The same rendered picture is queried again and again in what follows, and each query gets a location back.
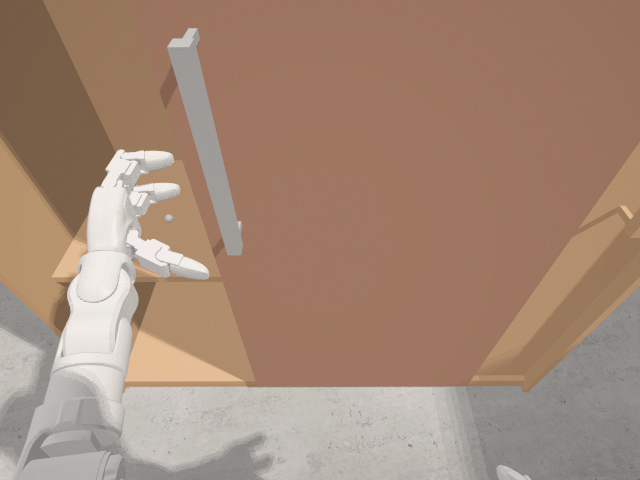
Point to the left robot upper arm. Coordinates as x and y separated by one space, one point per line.
103 465

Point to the wardrobe door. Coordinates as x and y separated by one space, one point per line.
598 251
406 171

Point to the left robot forearm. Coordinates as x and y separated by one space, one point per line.
82 409

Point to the robot left hand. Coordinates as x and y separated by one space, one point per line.
114 211

